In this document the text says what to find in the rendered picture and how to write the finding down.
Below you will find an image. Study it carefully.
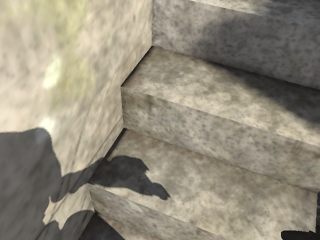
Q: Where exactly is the robot right hand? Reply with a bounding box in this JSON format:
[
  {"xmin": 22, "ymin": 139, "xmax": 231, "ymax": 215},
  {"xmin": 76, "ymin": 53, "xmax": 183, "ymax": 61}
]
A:
[{"xmin": 281, "ymin": 230, "xmax": 320, "ymax": 240}]

